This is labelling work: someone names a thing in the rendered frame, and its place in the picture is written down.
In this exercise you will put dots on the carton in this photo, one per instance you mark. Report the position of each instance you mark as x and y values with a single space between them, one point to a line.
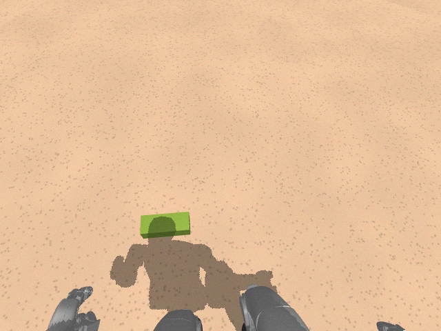
165 225

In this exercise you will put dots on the left robot hand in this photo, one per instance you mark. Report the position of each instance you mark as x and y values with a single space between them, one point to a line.
67 312

